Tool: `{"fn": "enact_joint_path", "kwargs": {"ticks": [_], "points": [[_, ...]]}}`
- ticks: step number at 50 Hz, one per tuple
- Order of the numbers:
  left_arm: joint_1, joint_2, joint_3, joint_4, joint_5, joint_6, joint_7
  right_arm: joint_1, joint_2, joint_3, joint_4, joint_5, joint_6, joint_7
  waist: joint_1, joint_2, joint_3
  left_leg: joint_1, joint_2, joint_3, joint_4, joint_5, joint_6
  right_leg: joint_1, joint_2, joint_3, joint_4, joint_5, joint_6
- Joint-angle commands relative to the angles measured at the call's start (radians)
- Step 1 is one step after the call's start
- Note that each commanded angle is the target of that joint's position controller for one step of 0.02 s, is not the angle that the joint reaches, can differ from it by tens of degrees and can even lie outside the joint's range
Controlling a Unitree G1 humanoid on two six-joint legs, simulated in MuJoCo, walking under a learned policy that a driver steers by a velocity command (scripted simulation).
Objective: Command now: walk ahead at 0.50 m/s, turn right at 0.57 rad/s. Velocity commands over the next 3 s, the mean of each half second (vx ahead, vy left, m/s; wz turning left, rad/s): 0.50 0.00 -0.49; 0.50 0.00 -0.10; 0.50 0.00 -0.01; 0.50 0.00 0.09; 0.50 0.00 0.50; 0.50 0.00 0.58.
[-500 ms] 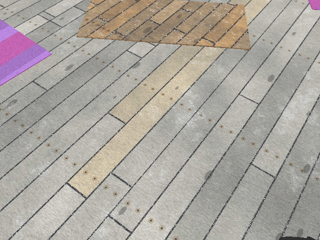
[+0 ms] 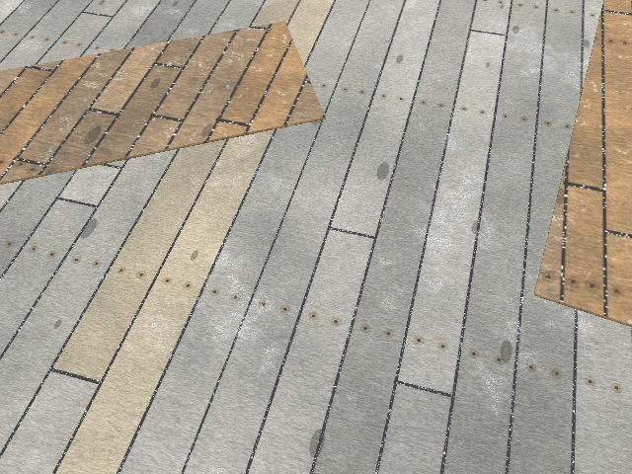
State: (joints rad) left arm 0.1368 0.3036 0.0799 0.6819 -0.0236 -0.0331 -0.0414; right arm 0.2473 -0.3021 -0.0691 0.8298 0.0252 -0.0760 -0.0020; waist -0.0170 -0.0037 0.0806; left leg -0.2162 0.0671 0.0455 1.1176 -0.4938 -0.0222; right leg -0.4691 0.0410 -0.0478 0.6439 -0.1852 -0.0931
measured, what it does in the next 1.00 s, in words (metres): walks ahead, turning right: left foot, then right foot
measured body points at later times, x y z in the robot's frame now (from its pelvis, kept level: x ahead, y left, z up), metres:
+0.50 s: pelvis +0.30 +0.04 +0.01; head +0.32 +0.03 +0.46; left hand +0.42 +0.30 -0.11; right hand +0.41 -0.26 -0.08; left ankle +0.39 +0.12 -0.72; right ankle +0.13 -0.06 -0.64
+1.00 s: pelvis +0.55 -0.08 +0.01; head +0.58 -0.10 +0.46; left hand +0.82 +0.10 -0.06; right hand +0.48 -0.35 -0.12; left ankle +0.43 +0.10 -0.65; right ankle +0.60 -0.19 -0.72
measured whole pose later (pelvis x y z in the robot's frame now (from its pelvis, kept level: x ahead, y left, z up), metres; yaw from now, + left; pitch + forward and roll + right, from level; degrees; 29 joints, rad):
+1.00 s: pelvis +0.55 -0.08 +0.01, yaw -16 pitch +2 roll +1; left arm 0.08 0.27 0.04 0.65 -0.01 -0.08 -0.03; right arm 0.37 -0.30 -0.04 0.88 0.02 -0.06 0.01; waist -0.06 0.01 0.03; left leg -0.22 0.00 -0.05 0.97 -0.49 0.02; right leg -0.44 0.02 -0.03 0.55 -0.15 -0.05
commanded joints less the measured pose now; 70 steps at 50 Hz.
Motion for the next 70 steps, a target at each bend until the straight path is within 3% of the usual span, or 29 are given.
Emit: {"fn": "enact_joint_path", "kwargs": {"ticks": [1,2,5,11,16,18,20,21,22,23,24,25,27,29,34,37,42,44,46,47,48,49,50,52,54,56,63,66,70], "points": [[0.169,0.143,0.039,-0.021,0.001,-0.027,0.006,-0.103,-0.121,-0.016,-0.132,-0.005,-0.07,-0.001,0.077,0.012,-0.171,-0.563,0.027,-0.121,0.136,0.105,0.038,0.57,-0.283,0.547,-0.371,-0.031,-0.211],[0.128,0.124,0.032,-0.035,0.01,-0.031,0.009,-0.084,-0.131,-0.023,-0.127,-0.026,-0.066,-0.006,0.038,-0.026,-0.141,-0.48,0.049,-0.127,0.069,0.145,0.03,0.453,-0.254,0.468,-0.365,0.155,-0.205],[0.092,0.126,0.031,-0.054,0.016,-0.033,0.026,-0.049,-0.104,-0.023,-0.121,-0.036,-0.032,-0.003,-0.004,-0.022,-0.136,-0.385,0.056,-0.115,-0.036,0.212,-0.009,0.309,-0.211,0.387,-0.423,0.226,-0.209],[0.179,0.155,0.04,-0.025,0.002,-0.024,0.056,-0.255,-0.046,0.004,-0.18,-0.032,-0.029,0.008,0.07,-0.064,-0.076,-0.338,-0.021,-0.093,-0.47,0.541,-0.054,0.23,-0.131,0.288,-0.411,0.158,-0.136],[0.248,0.131,0.035,0.008,-0.003,-0.013,0.062,-0.315,-0.084,-0.005,-0.201,-0.02,-0.049,0.033,0.097,-0.088,-0.068,-0.297,-0.052,-0.11,-0.619,0.551,-0.02,0.336,-0.178,0.374,-0.332,0.09,-0.109],[0.236,0.135,0.037,0.016,0.004,-0.01,0.064,-0.264,-0.102,-0.014,-0.193,-0.018,-0.057,0.037,0.066,-0.128,-0.07,-0.251,-0.041,-0.112,-0.625,0.485,0.014,0.373,-0.216,0.418,-0.28,0.129,-0.096],[0.221,0.103,0.025,0.012,0.009,-0.006,0.059,-0.12,-0.135,-0.036,-0.156,-0.03,-0.065,0.03,-0.011,-0.118,-0.141,-0.04,-0.052,-0.079,-0.678,0.458,0.069,0.37,-0.154,0.379,-0.116,0.3,-0.058],[0.227,0.057,0.005,-0.005,0.023,-0.007,0.056,0.022,-0.182,-0.047,-0.143,-0.045,-0.067,0.024,-0.069,-0.031,-0.28,0.203,0.091,-0.225,-0.651,0.439,0.133,0.263,-0.095,0.317,0.136,0.184,-0.019],[0.376,-0.004,-0.013,-0.014,-0.006,-0.018,0.057,0.13,-0.27,-0.073,-0.096,-0.052,-0.055,0.029,-0.021,0.298,-0.395,0.531,0.291,-0.68,-0.743,0.208,0.304,-0.098,0.059,0.198,0.485,-0.241,0.062],[0.359,0.076,-0.005,0.003,-0.015,-0.025,0.059,0.143,-0.178,-0.052,-0.09,-0.018,-0.052,0.039,-0.048,0.256,-0.351,0.535,0.318,-0.846,-0.833,-0.042,0.309,-0.253,0.025,0.246,0.617,-0.386,0.067],[0.245,0.134,0.011,-0.009,-0.018,-0.027,0.056,0.09,-0.121,-0.035,-0.098,-0.011,-0.047,0.036,-0.067,0.15,-0.209,0.419,0.287,-0.706,-0.845,-0.059,0.267,-0.307,-0.016,0.246,0.658,-0.305,0.062],[0.173,0.129,0.008,-0.026,-0.006,-0.028,0.058,0.037,-0.105,-0.026,-0.11,-0.024,-0.039,0.033,-0.052,0.081,-0.148,0.308,0.246,-0.584,-0.853,0.037,0.242,-0.289,-0.055,0.203,0.639,-0.237,0.06],[0.105,0.105,0.008,-0.039,0.022,-0.037,0.05,0.014,-0.067,-0.01,-0.101,-0.038,-0.037,0.032,-0.028,0.073,-0.069,0.134,0.165,-0.4,-0.876,0.357,0.216,-0.208,-0.114,0.175,0.514,-0.163,0.057],[0.145,0.069,0.002,-0.034,0.01,-0.033,0.047,-0.001,-0.073,-0.009,-0.092,-0.032,-0.039,0.029,0.009,0.121,-0.098,0.103,0.152,-0.38,-0.922,0.35,0.241,-0.173,-0.136,0.148,0.45,-0.13,0.069],[0.008,0.019,-0.021,-0.073,0.02,-0.037,0.039,0.041,-0.133,-0.021,-0.06,-0.015,-0.033,0.015,-0.025,0.074,-0.063,0.098,0.14,-0.244,-0.98,0.479,0.248,-0.195,-0.147,0.104,0.163,0.064,0.098],[-0.083,0.011,-0.026,-0.088,0.015,-0.047,0.027,0.089,-0.136,-0.019,-0.034,-0.005,-0.022,0.011,-0.06,0.068,-0.049,0.101,0.107,-0.16,-0.971,0.529,0.216,-0.132,-0.114,0.069,0.0,0.2,0.103],[-0.181,0.03,-0.022,-0.129,0.003,-0.056,0.005,0.154,-0.159,-0.022,0.008,0.002,0.002,0.008,-0.07,0.083,-0.023,0.211,0.175,-0.179,-0.919,0.572,0.198,-0.112,-0.088,0.062,-0.114,0.163,0.067],[-0.13,0.059,-0.009,-0.121,0.006,-0.059,0.002,0.141,-0.178,-0.027,0.013,0.003,0.013,0.002,-0.023,0.097,-0.055,0.246,0.18,-0.165,-0.839,0.743,0.176,-0.013,-0.062,0.042,-0.152,0.107,0.036],[0.122,0.136,0.031,-0.049,0.017,-0.057,0.016,0.12,-0.154,-0.015,0.003,-0.003,0.018,-0.003,0.107,0.071,-0.221,0.137,0.101,-0.087,-0.536,0.895,0.124,0.379,-0.064,0.04,-0.172,0.145,-0.026],[0.304,0.218,0.049,-0.021,0.028,-0.048,0.029,0.126,-0.086,0.012,-0.03,-0.039,0.012,-0.006,0.159,-0.09,-0.379,-0.088,0.027,-0.038,-0.197,0.528,0.082,0.678,-0.289,0.302,-0.135,0.188,-0.097],[0.305,0.251,0.05,-0.006,0.026,-0.045,0.019,0.243,-0.01,0.034,-0.037,-0.018,-0.01,0.002,0.086,-0.328,-0.472,-0.426,-0.119,-0.096,0.068,-0.088,0.044,0.887,-0.448,0.741,-0.275,-0.05,-0.244],[0.277,0.151,0.026,-0.013,0.013,-0.044,0.018,0.161,-0.126,0.008,-0.03,0.003,-0.024,0.009,0.121,-0.187,-0.365,-0.541,-0.054,-0.163,0.156,-0.076,0.052,0.814,-0.409,0.716,-0.326,-0.19,-0.207],[0.213,0.12,0.013,-0.017,0.009,-0.046,0.019,0.071,-0.152,0.0,-0.057,0.015,-0.032,0.014,0.111,-0.137,-0.232,-0.576,-0.011,-0.137,0.141,0.026,0.062,0.685,-0.37,0.568,-0.348,-0.145,-0.169],[0.116,0.086,0.0,-0.023,0.026,-0.048,0.013,0.019,-0.121,-0.001,-0.061,-0.012,-0.028,0.009,0.052,-0.038,-0.119,-0.501,0.051,-0.114,0.045,0.166,0.046,0.459,-0.295,0.411,-0.408,0.046,-0.146],[0.089,0.077,0.0,-0.015,0.03,-0.06,0.012,0.06,-0.087,0.003,-0.051,-0.013,-0.012,0.011,0.006,-0.08,-0.117,-0.412,0.075,-0.118,-0.003,0.211,0.028,0.361,-0.271,0.338,-0.457,0.158,-0.157],[0.094,0.085,0.002,0.005,0.025,-0.07,0.015,0.046,-0.066,0.006,-0.053,-0.019,0.007,0.006,-0.008,-0.054,-0.098,-0.421,0.077,-0.107,-0.052,0.263,0.012,0.319,-0.254,0.267,-0.494,0.199,-0.16],[0.192,0.138,0.013,0.077,0.011,-0.061,0.036,-0.198,-0.026,0.028,-0.122,-0.019,-0.007,0.024,0.07,-0.044,-0.023,-0.404,0.038,-0.062,-0.475,0.599,0.002,0.33,-0.218,0.12,-0.526,0.243,-0.116],[0.261,0.149,0.016,0.122,0.006,-0.047,0.039,-0.287,-0.039,0.027,-0.157,-0.011,-0.017,0.039,0.098,-0.04,-0.007,-0.423,0.017,-0.062,-0.557,0.597,0.024,0.429,-0.255,0.131,-0.493,0.229,-0.108],[0.264,0.164,0.023,0.151,0.003,-0.024,0.049,-0.27,-0.07,0.016,-0.17,-0.012,-0.021,0.055,0.057,-0.068,-0.037,-0.366,-0.015,-0.051,-0.615,0.45,0.075,0.556,-0.299,0.142,-0.386,0.41,-0.074]]}}
Next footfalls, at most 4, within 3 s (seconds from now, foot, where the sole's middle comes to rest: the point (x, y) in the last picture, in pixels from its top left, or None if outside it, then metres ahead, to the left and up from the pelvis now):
0.40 left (280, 473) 0.43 0.11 -0.75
0.92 right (424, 372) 0.64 -0.20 -0.76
1.46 left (350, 241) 0.99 -0.06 -0.76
1.98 right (459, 177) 1.21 -0.37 -0.76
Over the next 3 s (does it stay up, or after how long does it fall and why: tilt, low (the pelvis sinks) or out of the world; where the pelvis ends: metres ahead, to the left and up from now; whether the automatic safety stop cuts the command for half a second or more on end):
stays up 1.63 -0.20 0.00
